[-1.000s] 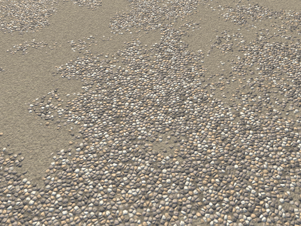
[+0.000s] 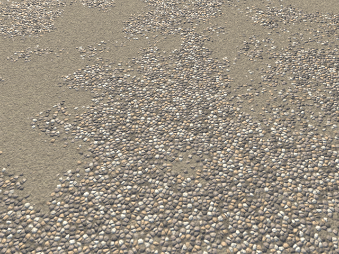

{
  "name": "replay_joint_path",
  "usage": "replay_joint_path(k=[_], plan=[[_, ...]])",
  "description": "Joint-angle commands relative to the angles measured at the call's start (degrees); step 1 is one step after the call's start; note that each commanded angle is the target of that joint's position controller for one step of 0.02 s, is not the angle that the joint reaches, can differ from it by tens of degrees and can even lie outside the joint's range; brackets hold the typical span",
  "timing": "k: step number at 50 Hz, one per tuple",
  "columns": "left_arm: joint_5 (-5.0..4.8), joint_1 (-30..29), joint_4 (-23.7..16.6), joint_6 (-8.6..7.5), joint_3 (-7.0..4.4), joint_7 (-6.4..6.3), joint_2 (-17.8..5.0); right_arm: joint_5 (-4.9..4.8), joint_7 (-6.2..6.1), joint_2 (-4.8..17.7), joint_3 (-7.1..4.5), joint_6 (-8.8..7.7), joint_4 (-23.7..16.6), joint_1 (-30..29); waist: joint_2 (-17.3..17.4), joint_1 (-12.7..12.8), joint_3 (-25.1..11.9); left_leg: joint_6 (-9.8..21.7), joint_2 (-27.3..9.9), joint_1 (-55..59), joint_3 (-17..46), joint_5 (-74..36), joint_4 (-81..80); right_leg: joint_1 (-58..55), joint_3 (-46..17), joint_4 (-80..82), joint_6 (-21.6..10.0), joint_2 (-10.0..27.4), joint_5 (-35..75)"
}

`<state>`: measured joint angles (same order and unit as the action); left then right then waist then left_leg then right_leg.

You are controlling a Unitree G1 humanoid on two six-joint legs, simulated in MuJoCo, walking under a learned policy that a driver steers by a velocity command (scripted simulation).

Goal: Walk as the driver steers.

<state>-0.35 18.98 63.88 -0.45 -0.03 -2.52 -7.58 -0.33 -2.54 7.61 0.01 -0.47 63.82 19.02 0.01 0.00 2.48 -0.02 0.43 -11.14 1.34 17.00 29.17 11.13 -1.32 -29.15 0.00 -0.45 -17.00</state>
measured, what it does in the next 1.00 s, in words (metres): walks ahead: right foot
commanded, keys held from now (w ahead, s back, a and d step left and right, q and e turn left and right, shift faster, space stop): no key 0.46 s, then w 0.54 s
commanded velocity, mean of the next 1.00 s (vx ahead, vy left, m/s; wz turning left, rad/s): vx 0.16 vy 0.00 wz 0.00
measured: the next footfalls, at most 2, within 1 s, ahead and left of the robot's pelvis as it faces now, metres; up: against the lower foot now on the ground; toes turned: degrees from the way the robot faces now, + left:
right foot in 0.94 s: +0.19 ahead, -0.16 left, +0.00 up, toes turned -1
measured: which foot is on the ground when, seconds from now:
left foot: down 0.00-0.94, up 0.96-1.00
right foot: down 0.00-0.72, up 0.74-0.92, down 0.94-1.00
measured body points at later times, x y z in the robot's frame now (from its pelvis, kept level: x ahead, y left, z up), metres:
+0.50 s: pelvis -0.01 +0.00 +0.00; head +0.01 +0.00 +0.45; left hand -0.04 +0.21 -0.16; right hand -0.04 -0.21 -0.16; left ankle -0.01 +0.12 -0.74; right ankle -0.01 -0.12 -0.74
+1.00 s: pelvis +0.14 -0.07 -0.02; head +0.14 -0.09 +0.43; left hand +0.22 +0.19 -0.14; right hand +0.07 -0.31 -0.17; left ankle +0.00 +0.10 -0.67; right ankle +0.15 -0.16 -0.74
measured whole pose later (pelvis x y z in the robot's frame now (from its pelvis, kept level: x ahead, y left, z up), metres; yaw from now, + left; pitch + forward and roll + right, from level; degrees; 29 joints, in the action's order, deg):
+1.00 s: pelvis +0.14 -0.07 -0.02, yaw +0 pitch +1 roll +1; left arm -1.1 14.0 54.0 -8.1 -2.3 1.0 -12.2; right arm -2.0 -1.1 12.3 -1.2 -4.8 59.7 28.0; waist 1.6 0.0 -1.4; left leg 0.7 -0.6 -15.5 5.9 26.5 59.1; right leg 21.6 2.0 -39.0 -3.6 -1.2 -19.1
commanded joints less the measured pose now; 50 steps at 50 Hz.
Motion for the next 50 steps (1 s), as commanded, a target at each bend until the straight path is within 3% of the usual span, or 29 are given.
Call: replay_joint_path(k=[1,23,24,26,27,29,33,35,37,38,40,41,43,44,45,46,47,48,49,50], plan=[[0.01,5.04,-0.32,-0.21,-0.59,-0.13,-4.05,0.01,-0.13,4.06,-0.6,-0.21,-0.32,5.04,0.05,0.0,3.03,1.07,-0.19,-2.2,-0.05,-8.04,-5.16,2.19,0.04,5.14,-1.04,0.2,8.04],[-0.02,6.24,-0.6,-0.48,-0.58,-0.11,-3.69,-0.03,-0.1,3.69,-0.6,-0.48,-0.63,6.22,0.05,0.0,2.98,1.24,-0.36,-3.15,0.1,-6.71,-5.33,3.14,-0.1,5.3,-1.17,0.37,6.71],[0.0,7.36,-0.01,-0.42,-0.49,-0.16,-3.22,0.01,-0.15,3.22,-0.52,-0.42,-0.05,7.33,0.05,0.0,1.39,1.43,0.29,-2.48,-0.53,-1.35,-5.4,2.47,0.54,5.34,-1.36,-0.27,1.37],[-0.66,7.45,-0.32,-0.3,-1.18,-0.48,-4.85,-0.64,-0.47,4.87,-1.22,-0.3,-0.36,7.4,0.09,0.0,3.49,3.26,1.33,-5.57,-0.77,17.36,-4.17,5.57,0.84,4.03,-3.19,-1.36,-17.24],[-0.84,6.98,-0.9,-0.59,-1.35,-0.54,-5.2,-0.83,-0.53,5.22,-1.39,-0.58,-0.93,6.94,0.11,0.0,6.2,4.35,0.45,-8.26,0.56,23.44,-4.38,8.27,-0.45,4.19,-4.27,-0.49,-23.29],[-1.31,7.14,-1.64,-2.03,-1.34,-0.27,-4.62,-1.33,-0.26,4.69,-1.41,-2.02,-1.65,7.19,0.16,-0.04,8.76,5.97,-1.64,-10.33,3.37,24.98,-4.3,10.49,-3.11,3.95,-5.83,1.5,-24.66],[-1.68,7.19,-2.93,-4.61,-1.42,0.82,-4.29,-1.76,0.76,5.15,-1.77,-4.5,-2.34,9.2,1.04,-0.59,7.65,8.39,-3.68,-8.42,7.43,22.6,-4.03,11.76,-4.62,1.07,-7.31,2.1,-20.53],[-1.88,5.31,-4.32,-5.76,-1.17,1.4,-3.53,-2.11,1.18,6.42,-2.14,-5.38,-2.14,12.13,3.46,-1.85,7.49,10.58,-5.91,-4.35,12.19,22.79,-6.43,15.35,-2.7,-3.39,-7.21,0.66,-16.72],[-1.86,1.55,-6.92,-7.15,-0.61,2.11,-1.76,-2.23,1.6,10.38,-3.18,-6.07,-1.43,16.97,10.16,-3.17,6.77,15.57,-13.82,3.42,26.18,19.62,-12.58,22.68,2.3,-14.51,-6.55,-1.92,-8.26],[-1.76,-0.43,-8.23,-7.78,-0.36,2.42,-1.59,-2.01,1.69,11.68,-3.54,-6.39,-1.36,18.1,11.6,-3.46,7.19,17.95,-18.29,6.39,32.83,12.09,-12.89,27.1,2.7,-18.39,-6.66,-1.44,-6.58],[-1.78,-5.5,-10.97,-8.78,-0.55,3.22,-3.63,-1.4,1.91,11.05,-3.5,-6.72,-1.33,19.91,10.73,-4.6,6.16,18.33,-21.83,15.15,35.09,-2.95,-10.8,37.67,-0.2,-25.99,-6.4,0.66,-16.62],[-2.15,-8.14,-12.64,-9.01,-0.63,3.45,-4.6,-1.38,1.85,11.22,-3.53,-6.5,-1.49,20.08,9.76,-4.8,5.56,16.97,-22.69,18.15,34.25,-5.29,-10.14,41.93,-2.24,-27.45,-6.21,2.96,-19.44],[-2.56,-9.25,-14.38,-9.11,-0.73,4.14,-6.14,-1.85,1.09,11.58,-3.37,-5.2,-3.69,14.46,7.16,-2.14,4.4,11.68,-20.41,13.34,25.64,-3.29,-10.97,36.23,-1.99,-17.75,-6.21,5.7,-15.38],[-2.72,-3.67,-12.28,-8.9,-0.97,4.58,-5.92,-2.04,0.81,12.23,-3.28,-4.3,-5.74,8.46,5.91,2.0,2.62,8.76,-15.82,2.81,18.17,0.32,-11.39,19.69,1.29,-7.55,-6.13,3.75,-4.39],[-2.37,5.31,-8.07,-8.12,-2.11,4.49,-6.41,-1.35,0.84,13.19,-3.19,-3.75,-7.43,4.65,5.01,6.01,-0.49,6.59,-10.36,-10.18,10.97,-2.42,-9.46,-2.08,6.19,-5.01,-4.85,-1.99,7.71],[-1.8,12.75,-4.87,-6.89,-3.82,4.02,-8.74,-0.45,0.93,13.93,-3.16,-3.82,-8.25,3.95,3.15,9.32,-3.01,4.96,-6.43,-16.53,5.53,-10.18,-2.58,-13.78,8.13,-7.77,-3.56,-4.57,10.07],[-0.97,21.65,-3.17,-6.07,-5.26,3.35,-12.52,-0.12,0.97,11.44,-2.33,-4.3,-9.56,1.85,-7.84,13.82,-4.83,1.9,-1.94,-21.36,-0.86,-14.36,16.71,-19.35,-4.75,-0.56,-6.13,3.51,0.68],[-0.37,25.55,-3.89,-6.13,-5.22,3.04,-17.22,-0.1,1.11,4.2,-0.71,-5.5,-10.67,5.98,-23.51,10.96,-8.54,0.09,4.5,-29.25,0.49,11.66,37.57,-23.08,-38.15,15.83,-13.67,19.79,-8.34],[0.14,18.69,-5.27,-6.7,-3.83,3.23,-14.12,-2.39,1.46,4.07,-0.75,-6.8,-11.08,7.36,-17.73,6.51,-4.6,1.99,2.35,-35.2,6.81,10.92,48.25,-19.09,-50.58,21.96,-16.37,22.87,-17.91],[-0.41,10.85,-7.12,-7.3,-3.15,3.57,-12.18,-3.1,1.86,5.61,-0.78,-7.64,-12.24,3.67,-9.33,4.4,2.41,4.13,-1.45,-39.4,6.37,5.2,50.68,-13.51,-43.67,20.82,-15.31,23.02,-15.46]])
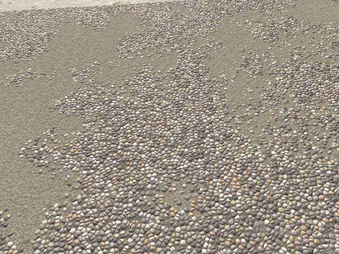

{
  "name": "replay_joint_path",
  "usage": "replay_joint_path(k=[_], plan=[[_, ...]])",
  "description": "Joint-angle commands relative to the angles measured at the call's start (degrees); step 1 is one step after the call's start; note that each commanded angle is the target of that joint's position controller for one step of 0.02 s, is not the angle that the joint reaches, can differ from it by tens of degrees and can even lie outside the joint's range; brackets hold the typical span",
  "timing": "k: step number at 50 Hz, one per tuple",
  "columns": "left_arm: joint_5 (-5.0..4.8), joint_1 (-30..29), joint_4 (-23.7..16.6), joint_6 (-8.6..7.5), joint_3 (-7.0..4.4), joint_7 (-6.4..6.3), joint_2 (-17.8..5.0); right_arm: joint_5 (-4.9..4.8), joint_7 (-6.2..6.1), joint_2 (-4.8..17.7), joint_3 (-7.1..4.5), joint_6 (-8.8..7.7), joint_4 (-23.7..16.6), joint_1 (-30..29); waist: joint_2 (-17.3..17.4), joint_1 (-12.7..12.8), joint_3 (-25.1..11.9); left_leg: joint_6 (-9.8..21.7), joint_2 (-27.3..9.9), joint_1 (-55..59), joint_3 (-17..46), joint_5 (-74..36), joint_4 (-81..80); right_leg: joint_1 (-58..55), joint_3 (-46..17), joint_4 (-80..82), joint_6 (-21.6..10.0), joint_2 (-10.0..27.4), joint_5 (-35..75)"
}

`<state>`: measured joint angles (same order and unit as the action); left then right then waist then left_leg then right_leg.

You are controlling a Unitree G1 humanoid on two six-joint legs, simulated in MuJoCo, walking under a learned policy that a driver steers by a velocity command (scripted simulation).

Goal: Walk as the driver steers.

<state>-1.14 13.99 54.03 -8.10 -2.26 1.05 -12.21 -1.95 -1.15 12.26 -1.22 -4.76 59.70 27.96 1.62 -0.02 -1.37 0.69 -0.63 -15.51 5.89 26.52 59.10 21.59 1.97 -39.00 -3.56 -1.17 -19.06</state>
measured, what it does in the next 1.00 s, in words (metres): walks ahead: left foot, then right foot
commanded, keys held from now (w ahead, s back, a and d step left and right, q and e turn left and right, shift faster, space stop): w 1.00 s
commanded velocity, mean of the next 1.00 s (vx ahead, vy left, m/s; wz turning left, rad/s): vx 0.49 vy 0.00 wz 0.00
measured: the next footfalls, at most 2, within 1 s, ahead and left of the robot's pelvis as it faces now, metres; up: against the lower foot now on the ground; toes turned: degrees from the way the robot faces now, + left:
left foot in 0.48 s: +0.44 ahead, +0.08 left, +0.00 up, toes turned +0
right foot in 1.00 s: +0.71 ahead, -0.17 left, +0.00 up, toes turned -3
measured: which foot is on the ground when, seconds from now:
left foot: up 0.00-0.46, down 0.48-1.00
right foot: down 0.00-0.48, up 0.50-0.98, down 1.00-1.00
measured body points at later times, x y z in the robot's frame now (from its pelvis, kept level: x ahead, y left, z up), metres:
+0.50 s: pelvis +0.27 +0.00 -0.01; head +0.31 -0.01 +0.44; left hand +0.17 +0.25 -0.14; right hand +0.50 -0.22 -0.09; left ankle +0.40 +0.08 -0.72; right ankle +0.03 -0.09 -0.69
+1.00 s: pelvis +0.55 -0.06 +0.01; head +0.58 -0.07 +0.45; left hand +0.77 +0.17 -0.08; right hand +0.50 -0.33 -0.14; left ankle +0.40 +0.08 -0.72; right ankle +0.67 -0.17 -0.72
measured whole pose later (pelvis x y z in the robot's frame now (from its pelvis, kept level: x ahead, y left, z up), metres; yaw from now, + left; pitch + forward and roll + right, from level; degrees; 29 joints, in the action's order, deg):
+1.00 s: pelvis +0.55 -0.06 +0.01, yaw -1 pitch +2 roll +2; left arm -1.0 2.0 46.2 -6.1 -1.8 1.6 -13.1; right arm -1.0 0.1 15.1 -2.8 -4.2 57.5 23.4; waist -1.1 -4.3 0.3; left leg -0.1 0.9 0.8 -1.7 23.4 21.0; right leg 27.9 0.9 -28.6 -3.3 2.8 -3.2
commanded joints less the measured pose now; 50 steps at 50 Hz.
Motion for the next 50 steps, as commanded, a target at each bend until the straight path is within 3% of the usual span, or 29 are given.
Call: replay_joint_path(k=[1,2,3,5,9,13,17,19,21,22,23,24,25,26,27,28,29,30,32,35,40,45,47,48,49,50], plan=[[0.45,10.34,1.32,0.13,-0.31,0.46,-6.23,-0.64,0.49,2.32,0.06,-3.6,-8.42,-7.9,-4.11,3.04,8.08,4.28,-3.26,-33.21,1.17,-10.96,18.37,-19.49,-36.4,29.17,-10.27,20.79,-3.98],[0.97,7.97,0.68,0.33,0.02,0.99,-5.77,0.29,0.31,3.36,-0.73,-3.38,-7.78,-7.66,-2.61,1.44,7.37,4.48,-4.91,-29.9,0.26,-14.78,14.7,-17.06,-27.71,29.08,-8.49,17.25,5.27],[1.35,7.86,1.0,0.75,0.41,1.11,-4.29,0.63,0.47,4.61,-1.45,-2.91,-7.35,-6.45,-4.04,0.16,6.04,4.5,-5.99,-26.65,-0.66,-17.09,11.5,-16.53,-21.16,29.13,-6.88,14.28,12.35],[1.2,11.09,2.52,1.39,1.03,0.74,-2.51,0.5,0.94,4.89,-2.19,-1.88,-6.82,-6.14,-5.89,-0.34,4.99,4.19,-5.82,-25.55,-3.39,-19.0,8.58,-18.45,-13.73,28.87,-5.43,11.28,25.07],[1.49,14.54,3.53,1.88,0.7,-0.69,-5.48,1.22,1.37,2.93,-1.81,-1.11,-11.19,-17.49,-4.33,0.95,6.08,2.4,-5.94,-31.23,-5.29,-24.76,-0.72,-19.76,-10.48,30.41,-5.5,11.82,34.51],[1.04,15.89,3.11,2.16,0.58,-2.06,-6.26,0.91,2.21,2.25,-0.99,-1.69,-15.32,-29.79,-4.62,3.45,7.77,1.64,-3.37,-27.0,-7.98,-32.83,-18.74,-18.34,-7.62,32.91,-3.88,10.29,33.0],[0.48,19.3,4.43,2.34,0.17,-2.37,-6.62,0.24,3.33,2.95,-0.61,-1.98,-17.81,-36.26,-5.15,4.27,9.32,2.86,-1.72,-25.9,-8.23,-33.17,-27.32,-24.58,-7.01,32.42,-4.2,12.16,33.6],[0.69,18.86,4.44,2.69,-0.2,-2.46,-7.24,0.2,3.96,3.57,-0.67,-2.49,-19.04,-37.57,-5.62,3.12,8.64,4.47,-0.58,-24.12,-8.7,-30.66,-29.81,-28.4,-6.32,29.32,-4.21,13.29,41.67],[1.35,17.33,3.76,3.1,-0.71,-2.44,-8.66,0.38,3.85,5.84,-1.67,-2.71,-18.56,-33.48,-8.09,-0.01,3.76,6.3,2.44,-16.4,-10.42,-26.09,-29.67,-31.77,-6.09,22.3,-3.87,13.72,60.37],[1.8,16.41,3.42,3.6,-0.9,-2.33,-9.15,0.33,3.51,7.85,-2.63,-2.67,-17.09,-27.57,-9.85,-3.03,-0.41,7.51,4.15,-9.69,-11.19,-23.81,-29.78,-32.95,-5.79,14.99,-3.61,13.28,69.19],[2.07,13.86,2.55,3.97,-0.83,-1.96,-9.45,0.3,3.02,10.23,-3.81,-2.52,-14.13,-16.91,-10.23,-8.39,-6.05,9.53,3.37,4.59,-10.0,-26.51,-31.65,-27.84,-4.74,2.94,-2.55,11.53,69.98],[2.67,12.27,0.77,3.6,-0.01,-1.49,-8.0,1.45,2.25,14.07,-4.77,-2.0,-11.48,-4.85,-4.99,-12.11,-14.95,13.44,-7.63,25.09,2.41,-25.97,-29.45,-13.12,-4.01,-14.89,-1.71,8.23,50.5],[1.94,21.96,1.61,2.49,2.44,-0.28,1.7,2.68,2.67,15.67,-5.02,-1.93,-10.02,-1.55,11.56,-6.03,-23.98,24.51,-22.79,45.89,32.06,-18.44,-33.36,11.28,-6.18,-36.86,1.63,-3.45,-5.84],[0.3,18.56,2.05,0.76,1.31,0.07,-4.14,2.07,2.59,10.3,-3.88,-1.77,-9.25,-2.82,7.19,-7.95,-20.99,22.47,-21.14,41.62,37.12,-12.53,-40.12,17.28,-12.56,-43.86,-0.17,-1.66,-11.57],[-1.36,11.34,-0.87,0.01,0.24,0.07,-7.82,1.43,2.4,8.32,-3.2,-1.81,-10.25,-9.68,5.52,-5.95,-9.2,19.1,-19.14,30.52,26.9,-13.79,-42.86,20.64,-10.4,-42.6,-0.77,1.8,-6.68],[-1.41,6.98,-2.17,-0.16,-0.03,-0.48,-8.57,1.43,2.72,6.7,-2.56,-2.06,-11.36,-15.22,-1.19,-3.63,-4.03,17.1,-16.98,19.74,19.45,-19.39,-45.46,18.04,-8.65,-39.6,-0.61,4.75,-1.4],[-0.79,5.83,-2.31,0.32,-0.6,-1.02,-8.28,1.98,3.22,5.31,-2.04,-2.34,-11.65,-17.6,-3.5,-1.43,-1.17,15.86,-14.75,12.13,14.44,-23.94,-47.25,15.37,-7.58,-36.63,-0.17,6.29,1.02],[-0.38,7.69,-2.19,1.22,-0.75,-1.26,-6.8,2.49,3.46,4.38,-1.64,-2.5,-11.17,-18.31,-2.19,0.97,-0.67,15.02,-12.67,7.33,10.46,-24.83,-49.2,11.62,-7.79,-34.46,0.08,7.96,2.39],[-0.09,9.56,-2.08,2.61,-0.52,-1.65,-3.88,2.07,3.69,4.91,-1.71,-2.66,-9.62,-16.93,0.35,2.47,1.0,15.16,-11.13,1.95,6.34,-25.58,-51.83,9.42,-6.7,-30.02,1.0,9.15,2.77],[0.76,2.93,-4.98,3.2,-0.87,-2.14,-4.82,2.25,2.66,8.12,-2.4,-2.72,-8.04,-14.0,1.08,1.72,3.64,15.24,-10.46,-0.2,2.65,-27.17,-53.76,13.95,-5.46,-21.43,3.01,10.61,9.46],[0.67,-9.05,-8.21,2.59,-0.44,-1.54,-3.89,1.3,1.42,10.2,-2.75,-1.77,-6.65,-8.54,0.98,-2.27,4.05,11.71,-8.42,4.02,-1.63,-27.5,-52.73,13.58,-2.99,-1.09,3.29,8.25,24.03],[-0.17,-16.67,-11.2,2.11,-0.31,0.04,-5.04,0.66,1.32,10.98,-3.03,-0.83,-4.54,-4.25,2.0,-4.51,5.35,10.85,-12.39,13.01,0.06,-24.41,-48.77,14.09,-2.76,7.33,2.14,6.5,20.31],[-0.17,-15.61,-11.65,1.64,-0.74,0.64,-6.42,0.61,1.12,11.68,-3.37,-0.27,-4.36,-4.81,2.73,-2.98,4.69,9.88,-14.1,15.74,1.08,-26.65,-45.91,11.44,-2.51,9.47,0.54,5.74,15.92],[-0.1,-12.74,-11.07,1.41,-1.24,0.73,-7.41,0.6,1.04,12.1,-3.48,0.06,-4.54,-5.92,3.18,-0.94,3.26,9.1,-13.88,15.98,0.62,-32.04,-42.73,6.89,-1.41,10.63,-0.36,4.55,14.44],[0.09,-6.13,-9.08,1.3,-2.37,0.57,-9.27,0.75,1.01,11.52,-3.21,0.36,-4.87,-7.01,2.6,2.56,-0.5,7.82,-11.42,15.15,-1.5,-40.74,-35.01,-2.0,0.08,11.88,-1.68,2.73,14.02],[0.45,4.93,-6.17,1.21,-3.91,0.1,-13.0,1.48,0.98,9.34,-2.32,0.4,-5.83,-7.44,-0.26,6.77,-8.08,5.86,-7.96,8.14,-4.65,-39.83,-20.64,-17.66,-4.03,10.41,-4.47,6.59,15.81]])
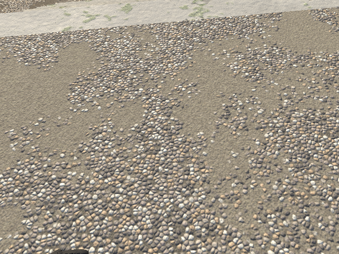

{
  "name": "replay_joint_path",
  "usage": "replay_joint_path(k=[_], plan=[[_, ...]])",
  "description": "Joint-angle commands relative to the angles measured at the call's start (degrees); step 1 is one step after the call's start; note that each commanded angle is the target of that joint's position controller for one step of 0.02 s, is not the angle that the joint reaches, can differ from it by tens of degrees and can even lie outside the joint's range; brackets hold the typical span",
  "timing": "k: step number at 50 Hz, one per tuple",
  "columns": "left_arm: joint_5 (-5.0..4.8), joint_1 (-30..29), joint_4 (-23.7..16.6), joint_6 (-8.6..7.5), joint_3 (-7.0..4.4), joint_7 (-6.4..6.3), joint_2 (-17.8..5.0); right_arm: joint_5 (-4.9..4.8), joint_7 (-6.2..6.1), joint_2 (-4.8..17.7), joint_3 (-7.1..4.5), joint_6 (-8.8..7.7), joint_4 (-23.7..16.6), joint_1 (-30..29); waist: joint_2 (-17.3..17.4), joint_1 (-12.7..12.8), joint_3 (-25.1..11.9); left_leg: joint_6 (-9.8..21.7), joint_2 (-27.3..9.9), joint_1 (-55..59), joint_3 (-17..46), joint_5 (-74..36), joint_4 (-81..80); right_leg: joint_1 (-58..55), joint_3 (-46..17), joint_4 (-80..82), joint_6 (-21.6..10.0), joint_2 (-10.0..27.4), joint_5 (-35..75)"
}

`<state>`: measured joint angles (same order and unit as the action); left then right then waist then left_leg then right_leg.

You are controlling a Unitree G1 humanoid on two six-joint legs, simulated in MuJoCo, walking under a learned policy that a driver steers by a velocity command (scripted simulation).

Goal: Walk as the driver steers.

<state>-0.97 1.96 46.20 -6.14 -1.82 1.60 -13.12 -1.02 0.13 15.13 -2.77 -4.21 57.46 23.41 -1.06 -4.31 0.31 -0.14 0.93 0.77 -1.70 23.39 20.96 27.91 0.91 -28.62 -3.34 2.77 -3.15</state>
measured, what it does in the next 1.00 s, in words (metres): walks ahead: left foot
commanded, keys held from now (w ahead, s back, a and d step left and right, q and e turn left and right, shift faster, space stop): w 0.88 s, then w+q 0.12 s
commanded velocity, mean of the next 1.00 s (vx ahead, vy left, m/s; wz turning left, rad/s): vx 0.50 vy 0.00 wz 0.02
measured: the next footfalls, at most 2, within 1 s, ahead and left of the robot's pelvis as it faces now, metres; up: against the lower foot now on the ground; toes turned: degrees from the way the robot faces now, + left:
left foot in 0.58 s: +0.48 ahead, +0.12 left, +0.00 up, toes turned +3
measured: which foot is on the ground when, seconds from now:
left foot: down 0.00-0.02, up 0.04-0.56, down 0.58-1.00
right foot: down 0.00-0.58, up 0.60-1.00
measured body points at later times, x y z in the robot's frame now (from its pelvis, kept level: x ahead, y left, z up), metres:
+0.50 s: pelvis +0.26 -0.01 +0.01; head +0.28 -0.01 +0.46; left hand +0.21 +0.26 -0.13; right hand +0.47 -0.23 -0.09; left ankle +0.44 +0.13 -0.70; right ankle +0.12 -0.11 -0.73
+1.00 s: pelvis +0.52 +0.03 +0.02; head +0.54 +0.04 +0.47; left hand +0.71 +0.27 -0.09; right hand +0.50 -0.23 -0.12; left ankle +0.44 +0.12 -0.73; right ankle +0.72 -0.14 -0.68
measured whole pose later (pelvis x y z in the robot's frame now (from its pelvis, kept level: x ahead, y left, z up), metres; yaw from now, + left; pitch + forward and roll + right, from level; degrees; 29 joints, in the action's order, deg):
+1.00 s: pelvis +0.52 +0.03 +0.02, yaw +2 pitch +2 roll +1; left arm -0.7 2.5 49.1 -4.5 -3.6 0.4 -14.0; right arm -0.8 0.0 13.0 -3.0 -4.9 56.7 21.9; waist -2.4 -4.7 0.0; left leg 2.9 3.4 -0.5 -1.9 13.4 12.0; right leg 37.3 -2.3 -35.0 0.0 6.4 3.6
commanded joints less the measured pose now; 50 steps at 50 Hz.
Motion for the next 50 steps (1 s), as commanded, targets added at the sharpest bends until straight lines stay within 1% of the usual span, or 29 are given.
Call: replay_joint_path(k=[1,2,3,4,5,7,8,10,13,17,21,23,25,26,27,28,29,30,31,32,33,34,35,36,37,39,42,45,50], plan=[[1.27,24.81,3.08,-0.33,-5.93,-0.57,-18.35,0.77,0.06,0.39,1.12,-1.18,-4.56,2.73,-10.7,10.74,-18.17,2.2,-0.64,-31.96,-1.85,-17.38,40.93,-47.5,-26.08,2.19,-13.0,16.96,-5.88],[0.89,26.52,3.61,-0.2,-4.96,-0.21,-15.09,0.17,0.3,1.04,1.22,-2.56,-3.93,3.2,-14.64,10.98,-22.17,2.43,1.66,-41.4,6.01,8.65,50.89,-50.98,-42.62,10.66,-15.54,20.85,-11.5],[0.59,22.03,2.88,-0.34,-3.7,-0.12,-11.32,-1.3,0.55,6.87,-0.32,-3.26,-5.05,-1.37,-10.02,10.18,-14.41,3.71,-2.0,-46.34,8.13,5.94,55.32,-44.59,-36.14,11.38,-12.54,19.02,-13.62],[0.5,16.62,1.51,-0.24,-2.96,-0.08,-9.3,-1.47,0.41,7.39,-0.46,-3.34,-6.15,-5.2,-6.17,8.55,-9.03,4.28,-5.12,-45.9,6.45,0.43,53.84,-36.19,-27.95,12.38,-10.62,16.89,-10.2],[0.75,12.44,0.9,-0.19,-2.4,0.21,-7.58,-0.62,0.05,6.7,-0.66,-2.98,-6.38,-7.21,-2.67,6.84,-5.07,4.02,-7.13,-43.51,5.56,-4.0,50.25,-28.28,-22.14,14.56,-9.69,14.27,-5.98],[1.25,9.99,1.16,-0.5,-1.94,0.63,-5.83,0.04,-0.31,4.62,-0.95,-1.33,-5.89,-5.63,-4.16,3.77,-2.67,3.49,-9.34,-36.94,5.64,-8.61,45.14,-19.93,-15.52,18.3,-8.65,10.83,-1.71],[1.21,10.73,1.77,-0.71,-2.05,0.63,-6.05,0.08,-0.38,3.5,-0.89,-0.71,-5.51,-4.8,-4.05,3.27,-2.3,3.09,-9.28,-35.84,5.09,-9.83,44.12,-18.43,-13.41,19.4,-9.1,10.05,0.81],[1.26,12.96,3.13,-0.95,-2.5,0.13,-7.58,0.32,-0.59,3.31,-1.11,-0.12,-6.22,-6.52,-3.05,3.03,-0.87,2.24,-9.49,-38.3,4.89,-13.76,40.55,-18.44,-10.7,20.75,-9.79,9.79,5.47],[1.13,16.18,4.66,-0.45,-2.65,-0.89,-8.21,0.77,-0.56,3.13,-1.36,-0.17,-8.31,-12.92,-2.14,4.38,0.72,1.16,-9.48,-43.23,4.82,-21.33,31.63,-21.35,-8.44,21.61,-9.4,9.73,8.24],[0.65,19.26,6.07,0.02,-2.63,-1.64,-8.83,0.48,0.15,1.81,-0.91,-0.63,-10.41,-20.61,-2.51,6.66,2.54,1.12,-7.74,-41.7,3.08,-29.63,19.25,-22.8,-5.21,22.62,-7.86,8.49,5.43],[0.28,23.27,8.33,0.75,-2.84,-1.9,-9.25,-0.02,1.2,1.66,-0.44,-1.11,-12.66,-27.05,-2.31,8.77,4.83,1.7,-6.34,-42.68,2.09,-28.41,12.58,-28.79,-4.85,21.11,-7.82,10.38,4.87],[0.09,24.07,9.16,1.3,-3.09,-2.17,-9.54,-0.23,1.94,1.86,-0.31,-1.53,-13.89,-29.11,-2.53,8.79,5.55,2.67,-6.01,-43.06,2.16,-25.49,10.45,-32.09,-5.14,19.14,-7.52,11.97,6.52],[-0.1,23.35,9.41,1.76,-3.44,-2.42,-10.16,-0.3,2.51,2.74,-0.51,-1.94,-14.27,-28.43,-3.23,7.5,4.76,4.02,-5.07,-39.89,1.47,-21.5,8.8,-33.98,-5.15,16.43,-6.74,12.99,11.26],[-0.1,22.33,9.24,1.95,-3.61,-2.47,-10.65,-0.29,2.58,3.75,-0.94,-2.09,-13.83,-26.15,-3.99,5.98,3.2,4.82,-3.77,-35.3,0.43,-19.7,8.26,-34.08,-4.75,13.92,-6.14,12.84,17.99],[-0.09,20.98,8.98,2.2,-3.71,-2.48,-11.05,-0.17,2.43,5.2,-1.75,-2.17,-12.61,-21.48,-4.7,3.17,0.12,5.89,-1.67,-27.63,-1.4,-19.1,7.61,-33.43,-3.55,8.63,-5.29,11.74,27.94],[0.12,20.1,8.64,2.47,-3.28,-2.45,-9.97,-0.05,2.05,7.72,-3.19,-2.13,-9.56,-12.01,-3.81,-1.22,-5.45,7.52,-0.27,-14.61,-2.32,-20.37,7.26,-29.94,-1.28,-2.07,-3.75,8.63,32.83],[0.99,20.36,7.27,2.41,-2.39,-2.44,-8.29,0.68,1.42,12.05,-4.47,-2.02,-7.23,-1.08,1.99,-4.68,-13.92,11.23,-10.24,4.11,9.03,-21.6,8.77,-17.17,1.14,-20.06,-1.64,5.13,18.14],[0.92,27.82,7.09,1.03,0.01,-1.65,0.28,1.02,1.61,16.02,-5.18,-1.77,-5.84,2.8,17.66,-0.63,-21.82,20.74,-23.51,23.48,37.23,-11.36,2.12,6.06,-0.43,-40.51,2.03,-6.06,-22.7],[-0.5,24.65,7.78,-0.46,-1.13,-1.37,-5.21,0.51,1.64,10.59,-3.65,-1.77,-6.07,2.19,13.4,-2.53,-21.61,19.57,-23.0,22.72,42.86,-5.69,-2.9,12.69,-8.56,-48.12,1.08,-4.27,-29.46],[-1.77,18.9,5.8,-1.29,-2.07,-1.25,-8.74,0.29,1.46,8.19,-2.91,-1.92,-6.96,-3.06,10.75,-1.78,-12.75,16.65,-21.18,15.14,33.96,-7.95,-3.71,16.64,-7.48,-49.1,0.12,-1.19,-25.26],[-1.62,15.5,5.01,-1.47,-2.12,-1.65,-8.85,0.5,1.42,6.64,-2.33,-1.95,-8.12,-8.03,5.46,0.09,-8.24,15.01,-19.07,6.18,26.75,-13.42,-5.04,14.6,-5.79,-46.41,-0.01,2.03,-19.55],[-0.64,13.83,4.8,-1.13,-2.55,-2.07,-8.43,0.98,1.63,5.0,-1.87,-2.04,-8.48,-11.09,3.44,1.83,-4.64,14.13,-16.91,-1.64,21.72,-18.37,-6.81,11.9,-5.08,-42.73,0.24,3.8,-16.27],[-0.24,15.18,5.02,-0.33,-2.81,-2.21,-7.53,1.56,1.78,3.68,-1.4,-2.23,-8.31,-12.16,4.64,3.92,-3.9,13.46,-15.3,-6.13,18.36,-20.49,-8.55,8.06,-5.54,-40.38,0.2,5.34,-14.1],[-0.18,16.39,5.3,0.48,-2.73,-2.25,-6.06,1.61,1.93,3.38,-1.36,-2.33,-7.83,-11.96,5.27,4.82,-3.42,13.59,-14.52,-8.6,16.66,-21.03,-10.22,5.9,-5.4,-38.63,0.35,5.71,-13.18],[-0.15,17.0,5.45,1.11,-2.66,-2.33,-4.92,1.4,1.86,3.88,-1.49,-2.49,-7.24,-11.17,5.21,5.34,-2.7,14.05,-14.16,-10.27,14.94,-22.09,-11.52,5.33,-4.99,-36.89,0.66,6.02,-12.74],[0.19,14.35,4.43,1.8,-2.79,-2.52,-4.77,1.3,1.26,5.72,-1.91,-2.65,-6.28,-9.58,4.48,5.48,-0.62,14.6,-14.06,-11.49,12.47,-24.05,-13.52,8.0,-4.49,-32.6,1.67,6.49,-9.1],[0.69,8.02,2.44,1.83,-2.95,-2.42,-4.84,1.11,0.22,6.64,-2.07,-2.16,-5.19,-6.88,3.72,4.05,1.08,13.69,-13.38,-9.33,9.78,-25.51,-14.63,12.67,-4.12,-23.26,2.9,6.47,-0.04],[0.6,1.88,0.81,1.41,-2.56,-1.9,-3.85,0.63,-0.2,6.73,-1.92,-1.79,-4.22,-4.2,4.06,2.16,2.33,11.99,-11.56,-8.69,6.99,-25.36,-14.79,11.19,-2.68,-13.17,3.01,4.82,7.57],[-0.04,-6.93,-2.12,0.35,-2.02,-0.58,-3.92,-0.15,-0.57,7.5,-2.15,-0.72,-2.26,0.78,4.27,-0.47,4.44,11.9,-12.92,-3.71,9.09,-23.2,-11.18,9.52,-2.07,-2.68,3.55,1.78,6.93]])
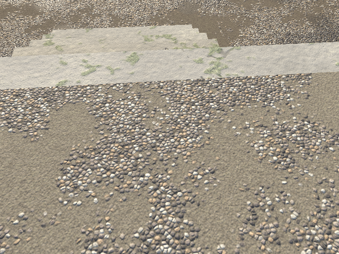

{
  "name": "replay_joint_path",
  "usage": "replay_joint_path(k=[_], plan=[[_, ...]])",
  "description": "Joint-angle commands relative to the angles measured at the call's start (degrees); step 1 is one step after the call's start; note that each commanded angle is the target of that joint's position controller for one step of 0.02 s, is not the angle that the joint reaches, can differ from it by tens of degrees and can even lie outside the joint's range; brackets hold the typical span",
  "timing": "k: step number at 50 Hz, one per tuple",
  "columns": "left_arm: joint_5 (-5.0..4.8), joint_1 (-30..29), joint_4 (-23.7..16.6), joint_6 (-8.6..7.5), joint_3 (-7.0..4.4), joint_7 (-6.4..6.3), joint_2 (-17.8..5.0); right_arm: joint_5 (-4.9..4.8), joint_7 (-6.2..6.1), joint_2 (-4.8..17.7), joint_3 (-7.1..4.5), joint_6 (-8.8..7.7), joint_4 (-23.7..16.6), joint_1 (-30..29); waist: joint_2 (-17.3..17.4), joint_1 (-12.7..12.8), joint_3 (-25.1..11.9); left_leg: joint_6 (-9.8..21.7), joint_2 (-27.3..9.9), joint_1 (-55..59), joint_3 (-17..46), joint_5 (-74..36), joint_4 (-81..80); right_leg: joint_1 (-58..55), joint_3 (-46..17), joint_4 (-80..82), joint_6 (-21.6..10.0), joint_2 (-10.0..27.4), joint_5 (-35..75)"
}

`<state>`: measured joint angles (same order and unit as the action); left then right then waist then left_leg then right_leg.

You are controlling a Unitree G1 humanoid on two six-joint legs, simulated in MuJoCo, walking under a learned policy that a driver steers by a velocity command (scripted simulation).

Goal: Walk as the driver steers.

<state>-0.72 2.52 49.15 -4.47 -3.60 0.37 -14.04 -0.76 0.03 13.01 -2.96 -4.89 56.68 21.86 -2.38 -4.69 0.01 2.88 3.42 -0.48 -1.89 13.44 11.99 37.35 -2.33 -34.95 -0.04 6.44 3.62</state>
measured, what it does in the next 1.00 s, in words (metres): walks ahead, turning left: right foot, then left foot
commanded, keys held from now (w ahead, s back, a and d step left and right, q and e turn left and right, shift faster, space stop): w+q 0.48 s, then q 0.42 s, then e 0.10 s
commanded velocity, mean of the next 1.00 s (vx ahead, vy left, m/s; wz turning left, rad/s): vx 0.35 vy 0.00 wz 0.49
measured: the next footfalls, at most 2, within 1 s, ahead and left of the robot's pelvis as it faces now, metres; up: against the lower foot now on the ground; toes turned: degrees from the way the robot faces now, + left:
right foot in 0.12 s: +0.25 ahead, -0.15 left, +0.00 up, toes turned +3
left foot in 0.64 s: +0.45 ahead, +0.17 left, +0.00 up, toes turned +24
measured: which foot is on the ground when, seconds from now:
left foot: down 0.00-0.14, up 0.16-0.62, down 0.64-1.00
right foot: up 0.00-0.10, down 0.12-0.64, up 0.66-1.00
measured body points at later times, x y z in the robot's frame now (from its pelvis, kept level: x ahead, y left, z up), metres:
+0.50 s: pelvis +0.26 -0.03 +0.00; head +0.27 -0.02 +0.45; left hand +0.20 +0.24 -0.14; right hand +0.48 -0.24 -0.11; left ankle +0.38 +0.17 -0.69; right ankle +0.21 -0.15 -0.75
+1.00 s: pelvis +0.40 +0.07 -0.01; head +0.43 +0.11 +0.44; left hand +0.40 +0.39 -0.12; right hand +0.66 -0.11 -0.10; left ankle +0.41 +0.15 -0.75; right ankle +0.56 -0.06 -0.69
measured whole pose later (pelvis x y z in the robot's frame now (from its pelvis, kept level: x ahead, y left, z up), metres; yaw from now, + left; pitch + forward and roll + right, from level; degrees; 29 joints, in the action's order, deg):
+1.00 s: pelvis +0.40 +0.07 -0.01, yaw +31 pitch +3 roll -1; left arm 0.5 4.3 45.7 -0.5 -4.0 -2.7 -17.0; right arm 0.4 -1.4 16.1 -4.5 0.2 40.6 9.9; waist -1.8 -1.2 2.0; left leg 5.1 6.9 -20.7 5.2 7.1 25.4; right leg 34.7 -5.2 -51.2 4.5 3.2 -14.8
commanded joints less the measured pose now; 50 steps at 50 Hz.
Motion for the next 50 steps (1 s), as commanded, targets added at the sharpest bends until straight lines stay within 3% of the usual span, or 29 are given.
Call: replay_joint_path(k=[1,4,5,6,7,8,9,10,11,13,15,17,21,24,27,29,30,31,32,33,34,35,36,37,39,41,45,47,50], plan=[[-0.4,-8.28,-5.58,-1.68,-0.23,0.98,-3.34,-0.53,-0.65,9.81,-2.1,0.24,-1.29,2.63,5.98,0.07,4.86,8.67,-16.13,-1.44,10.19,-13.24,-0.86,-0.68,0.8,5.13,0.0,-2.22,-1.06],[-0.5,-4.01,-5.07,-2.63,-1.14,1.32,-6.17,-0.69,-1.05,10.98,-2.78,0.91,-1.5,1.01,8.13,3.64,2.58,7.11,-17.38,-0.35,12.75,-17.8,4.57,-9.58,1.04,8.27,-1.41,-3.83,-6.01],[-0.33,1.87,-3.43,-2.84,-2.09,1.04,-7.85,-0.67,-1.03,10.57,-2.64,1.07,-1.98,-0.23,7.95,6.87,-0.65,5.9,-15.25,-1.49,11.6,-24.24,10.56,-18.1,2.15,9.78,-2.61,-5.0,-6.87],[0.34,11.87,-1.02,-3.09,-3.4,0.53,-11.03,-0.17,-0.89,8.43,-1.89,1.03,-3.01,-1.15,6.3,10.96,-8.12,4.02,-11.63,-7.88,9.18,-23.35,23.07,-33.61,-0.52,7.33,-5.18,-1.54,-5.59],[1.47,20.57,0.09,-2.91,-4.78,0.01,-16.63,0.25,-0.79,3.1,-0.5,0.45,-4.88,2.29,-4.84,11.64,-18.15,0.06,-3.83,-27.59,3.84,-5.47,45.01,-56.75,-18.29,7.13,-11.27,12.74,-8.22],[1.18,21.98,0.58,-2.41,-4.17,0.27,-14.88,-0.89,-0.63,1.77,0.15,-0.49,-5.31,4.86,-16.06,10.77,-24.28,-0.73,-0.83,-39.2,7.24,20.74,57.72,-62.53,-37.65,15.13,-15.89,19.71,-16.99],[0.97,18.3,-0.26,-2.29,-2.7,0.17,-9.88,-2.18,-0.65,8.02,-1.56,-0.76,-5.35,1.63,-9.71,10.68,-16.57,-0.17,-4.53,-43.61,10.35,18.32,63.39,-55.76,-32.4,16.8,-13.42,17.59,-22.17],[0.76,14.32,-1.05,-2.13,-1.91,0.02,-7.38,-2.32,-0.76,8.84,-1.88,-0.59,-6.34,-2.1,-6.32,9.73,-10.06,0.34,-7.25,-44.47,8.55,13.32,63.47,-47.54,-23.87,18.04,-11.13,15.73,-21.66],[0.85,10.53,-1.05,-2.1,-1.38,0.18,-5.87,-1.78,-0.93,7.97,-2.04,-0.16,-6.55,-3.71,-3.03,7.96,-5.62,0.23,-9.28,-41.97,7.81,8.96,60.89,-39.24,-17.92,20.55,-10.05,13.3,-18.86],[1.4,6.75,-0.68,-2.31,-1.02,0.32,-4.34,-1.31,-0.87,5.74,-2.53,1.47,-6.58,-2.67,-4.87,4.75,-1.46,0.2,-11.84,-36.37,7.91,4.4,56.68,-29.62,-9.32,24.64,-8.93,10.28,-14.95],[1.48,6.7,0.07,-2.67,-1.48,0.1,-5.21,-1.29,-0.77,4.0,-2.5,2.74,-7.37,-2.99,-3.78,3.83,0.09,-0.21,-12.22,-36.06,7.37,1.55,55.22,-26.97,-4.07,27.0,-9.77,9.84,-10.29],[1.67,7.61,0.82,-2.86,-1.97,-0.41,-6.4,-0.91,-0.82,4.27,-2.77,3.37,-8.72,-5.27,-1.96,3.72,1.2,-0.77,-12.31,-38.91,8.11,-2.73,51.86,-27.59,-0.33,27.91,-10.34,10.05,-6.5],[1.62,9.24,1.59,-2.37,-2.5,-1.3,-8.11,-0.53,0.42,3.98,-2.58,3.03,-10.87,-11.09,-0.99,4.96,2.51,-1.29,-11.59,-39.88,6.43,-13.03,39.68,-30.36,6.94,28.48,-9.35,9.05,-3.04],[1.02,11.6,2.07,-1.72,-2.94,-1.75,-9.54,-0.35,1.65,3.35,-1.9,2.84,-13.28,-17.71,-0.08,7.35,4.56,-0.94,-10.97,-39.47,2.88,-15.31,32.28,-33.07,10.54,28.46,-8.87,9.71,-3.19],[0.22,11.92,2.2,-0.26,-3.36,-2.13,-11.0,0.15,2.68,3.81,-1.87,2.95,-15.83,-21.13,-0.65,7.63,5.64,-0.12,-9.05,-37.41,-0.53,-11.9,26.71,-36.7,13.79,22.84,-7.46,10.26,10.16],[-0.75,11.0,1.76,0.73,-3.84,-2.47,-12.69,0.29,3.1,5.77,-2.75,3.14,-16.68,-18.76,-2.77,5.6,2.54,1.38,-5.93,-31.86,-3.18,-6.75,25.58,-38.94,14.77,15.61,-6.04,10.54,25.26],[-1.28,9.95,1.34,1.16,-4.06,-2.62,-13.34,0.13,3.16,7.31,-3.55,3.15,-16.04,-14.6,-3.47,3.24,-0.07,2.52,-3.63,-26.77,-4.48,-5.19,24.16,-39.3,15.09,9.3,-5.06,9.98,31.74],[-1.73,8.64,0.83,1.54,-3.94,-2.57,-13.16,-0.03,2.93,9.87,-4.97,3.03,-14.14,-6.98,-2.06,-0.94,-3.96,4.21,-0.92,-17.05,-5.25,-9.78,18.95,-37.6,16.09,-1.02,-3.19,7.85,31.4],[-0.77,10.62,0.66,1.3,-3.45,-2.3,-11.74,0.15,1.64,14.35,-6.74,3.22,-12.81,-1.04,3.02,-3.4,-7.83,6.53,-2.75,-3.65,0.23,-24.21,15.7,-28.3,16.64,-15.88,0.78,4.7,17.05],[3.49,14.03,-1.58,0.61,-1.15,-1.7,-3.53,0.55,0.36,20.74,-7.4,3.7,-13.18,-2.2,19.17,3.39,-11.49,12.45,-16.7,11.13,19.95,-53.91,21.44,-8.47,14.95,-36.06,4.31,-3.75,-40.23],[1.65,18.15,-1.99,-0.59,-0.68,-1.04,-5.38,1.52,1.22,20.49,-6.57,2.94,-16.63,-2.69,15.54,3.07,-26.22,23.8,-26.4,19.4,41.53,-46.4,15.77,-1.01,1.06,-48.46,5.08,-8.37,-47.88],[-0.75,11.07,-3.13,-0.96,-1.59,-0.94,-8.94,1.38,1.78,16.84,-5.77,2.68,-17.42,-3.21,6.79,0.04,-23.65,21.01,-23.33,16.39,36.33,-40.22,12.37,1.96,-2.68,-49.04,3.79,-6.08,-42.08],[-0.93,7.71,-4.31,-0.92,-1.4,-1.36,-8.54,0.3,1.68,14.34,-5.13,2.37,-17.45,-6.84,5.11,1.29,-15.95,17.89,-20.31,9.21,29.51,-33.63,11.23,4.51,-1.84,-44.79,2.77,-4.34,-36.01],[0.26,7.36,-3.32,-0.36,-1.54,-2.23,-8.6,-0.22,1.35,12.4,-4.57,2.38,-18.06,-10.44,2.14,3.11,-11.22,15.36,-17.85,1.26,25.84,-29.83,9.93,2.79,-2.15,-40.84,2.83,-2.09,-31.83],[1.1,8.05,-3.73,1.45,-2.37,-2.87,-10.26,0.81,0.75,10.98,-3.99,2.83,-19.25,-13.82,4.21,6.1,-8.42,13.98,-15.63,-10.13,22.73,-28.53,7.42,-3.98,-2.76,-35.85,2.37,-1.16,-28.59],[1.42,8.67,-4.21,2.37,-2.19,-3.12,-8.69,1.36,0.32,11.96,-4.26,2.76,-19.62,-13.62,5.15,6.86,-8.73,13.84,-14.24,-13.52,20.69,-31.87,7.13,-6.14,-2.15,-31.69,2.66,-2.41,-26.99],[1.66,5.81,-5.62,3.29,-1.81,-3.54,-7.7,0.38,-1.2,13.21,-4.58,3.82,-20.22,-12.33,6.42,5.89,-9.43,12.4,-12.66,-13.12,21.35,-24.16,7.28,-3.91,-3.02,-23.49,4.29,-4.1,-22.01],[1.27,5.78,-5.29,3.77,-1.6,-3.38,-7.45,0.58,-1.74,11.52,-3.76,4.42,-20.57,-13.22,7.38,5.5,-9.29,10.93,-12.26,-12.86,20.2,-16.3,6.89,-4.16,-2.93,-19.85,4.75,-3.3,-18.51],[1.04,4.24,-5.41,3.87,-0.95,-2.91,-6.27,1.89,-1.76,8.35,-2.15,4.44,-19.66,-13.67,8.81,4.46,-7.55,9.86,-11.54,-15.77,18.17,-9.04,5.74,-9.75,-2.48,-12.59,4.74,-1.67,-15.56]])
Velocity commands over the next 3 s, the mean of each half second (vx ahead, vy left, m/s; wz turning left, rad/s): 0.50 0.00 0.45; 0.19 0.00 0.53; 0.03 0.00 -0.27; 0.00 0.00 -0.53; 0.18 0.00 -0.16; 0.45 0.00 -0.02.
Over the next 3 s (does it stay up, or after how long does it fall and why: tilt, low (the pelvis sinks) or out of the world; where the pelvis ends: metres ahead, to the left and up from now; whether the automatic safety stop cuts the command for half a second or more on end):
stays up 0.80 0.02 -0.03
